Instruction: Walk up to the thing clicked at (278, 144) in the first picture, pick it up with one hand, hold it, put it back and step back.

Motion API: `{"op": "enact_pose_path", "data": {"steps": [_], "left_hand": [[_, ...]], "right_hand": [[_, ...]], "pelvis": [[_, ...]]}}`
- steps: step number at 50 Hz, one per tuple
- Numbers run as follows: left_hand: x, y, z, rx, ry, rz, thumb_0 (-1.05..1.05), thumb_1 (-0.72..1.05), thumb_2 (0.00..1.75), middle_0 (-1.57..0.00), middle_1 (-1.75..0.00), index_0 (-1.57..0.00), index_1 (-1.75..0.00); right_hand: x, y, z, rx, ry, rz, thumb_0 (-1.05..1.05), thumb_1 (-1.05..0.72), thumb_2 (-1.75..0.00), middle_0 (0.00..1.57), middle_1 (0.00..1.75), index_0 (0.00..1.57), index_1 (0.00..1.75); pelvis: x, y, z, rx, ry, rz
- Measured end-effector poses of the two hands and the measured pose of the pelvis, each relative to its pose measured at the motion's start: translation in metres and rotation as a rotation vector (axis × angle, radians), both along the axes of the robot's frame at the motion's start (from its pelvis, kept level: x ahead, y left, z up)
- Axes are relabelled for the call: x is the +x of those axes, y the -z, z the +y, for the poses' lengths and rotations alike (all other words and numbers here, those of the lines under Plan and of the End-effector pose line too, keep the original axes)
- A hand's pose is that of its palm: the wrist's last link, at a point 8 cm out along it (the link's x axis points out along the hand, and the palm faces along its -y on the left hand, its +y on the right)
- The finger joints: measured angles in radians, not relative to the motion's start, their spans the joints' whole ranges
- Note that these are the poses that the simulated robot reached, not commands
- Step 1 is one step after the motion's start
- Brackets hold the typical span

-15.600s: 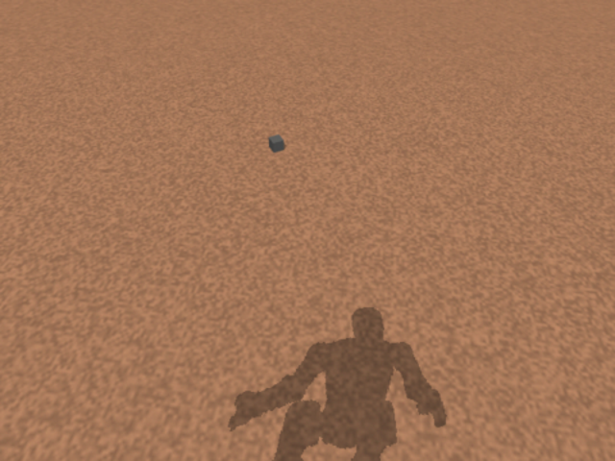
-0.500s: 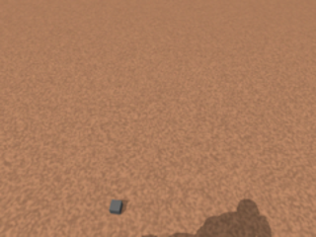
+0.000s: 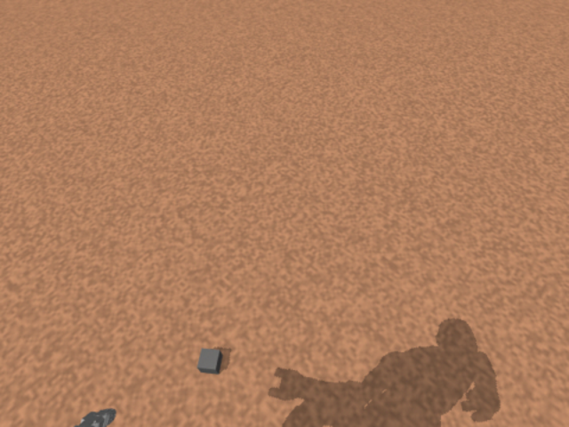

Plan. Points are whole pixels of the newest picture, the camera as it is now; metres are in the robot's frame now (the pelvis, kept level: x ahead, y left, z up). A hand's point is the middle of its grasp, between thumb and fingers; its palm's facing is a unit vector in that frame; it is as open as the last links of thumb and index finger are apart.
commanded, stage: walk up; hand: left
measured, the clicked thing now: (210, 361) +0.41 +0.26 -0.74
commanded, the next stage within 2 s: stand in 1.18 s
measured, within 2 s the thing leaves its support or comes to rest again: neither
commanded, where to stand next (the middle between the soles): +0.02 +0.03 m, yaw -1 degrees
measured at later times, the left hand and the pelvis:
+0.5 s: hand out of the picture +0.08 +0.28 -0.14, palm faces +0.01 -0.93 -0.36, open 7.4 cm; pelvis -0.01 +0.02 +0.01, yaw +0 degrees
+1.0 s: hand out of the picture +0.05 +0.27 -0.15, palm faces +0.00 -0.94 -0.34, open 7.4 cm; pelvis -0.02 +0.01 +0.01, yaw +0 degrees
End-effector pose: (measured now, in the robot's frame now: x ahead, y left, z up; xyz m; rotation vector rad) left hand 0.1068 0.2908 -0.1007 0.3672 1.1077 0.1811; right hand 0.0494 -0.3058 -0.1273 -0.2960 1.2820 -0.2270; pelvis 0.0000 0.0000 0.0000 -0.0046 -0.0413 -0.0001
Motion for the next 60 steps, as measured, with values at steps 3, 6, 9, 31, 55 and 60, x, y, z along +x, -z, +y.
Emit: {"op": "enact_pose_path", "data": {"steps": [3,6,9,31,55,60], "left_hand": [[0.008,0.006,0.005,-0.019,-0.007,-0.017,0.01,0.9,0.9,-0.2,-0.3,-0.21,-0.3],[0.014,0.011,0.013,-0.038,-0.031,-0.022,0.01,0.9,0.9,-0.2,-0.3,-0.21,-0.3],[0.014,0.012,0.018,-0.045,-0.031,-0.01,0.01,0.9,0.9,-0.2,-0.3,-0.21,-0.3],[-0.058,0.003,0.034,-0.013,-0.104,0.12,0.01,0.9,0.9,-0.2,-0.3,-0.2,-0.3],[-0.052,0.007,0.022,-0.034,-0.076,0.109,0.01,0.9,0.9,-0.2,-0.3,-0.2,-0.3],[-0.045,0.005,0.022,-0.03,-0.07,0.101,0.01,0.9,0.9,-0.2,-0.3,-0.2,-0.3]], "right_hand": [[0.002,-0.002,0.008,-0.01,-0.018,0.003,0.01,-0.91,-0.9,0.21,0.3,0.2,0.29],[0.001,-0.007,0.017,-0.018,-0.021,0.006,0.01,-0.91,-0.9,0.21,0.3,0.2,0.29],[0.004,-0.013,0.022,-0.018,-0.019,-0.003,0.01,-0.91,-0.9,0.21,0.3,0.21,0.29],[0.05,-0.02,0.036,0.032,-0.079,-0.119,0.01,-0.91,-0.9,0.21,0.3,0.21,0.29],[-0.006,-0.017,0.02,0.009,-0.017,-0.006,0.01,-0.91,-0.9,0.21,0.3,0.2,0.29],[-0.006,-0.016,0.021,0.011,-0.02,-0.004,0.01,-0.91,-0.9,0.21,0.3,0.2,0.29]], "pelvis": [[0.001,0.002,0.007,-0.003,-0.012,0.005],[0.0,0.002,0.013,0.018,-0.009,0.0],[0.0,-0.001,0.016,0.006,-0.002,0.002],[-0.012,-0.011,0.019,0.008,-0.004,-0.004],[-0.017,-0.011,0.014,0.005,0.0,0.01],[-0.016,-0.011,0.014,0.005,-0.001,0.013]]}}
